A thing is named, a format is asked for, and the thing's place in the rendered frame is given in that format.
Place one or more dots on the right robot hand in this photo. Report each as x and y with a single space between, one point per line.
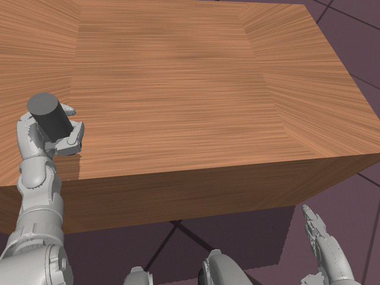
332 262

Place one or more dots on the left robot hand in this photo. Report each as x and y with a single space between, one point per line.
33 141

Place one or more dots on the can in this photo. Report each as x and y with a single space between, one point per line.
49 114

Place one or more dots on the left robot arm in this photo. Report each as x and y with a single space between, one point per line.
35 254

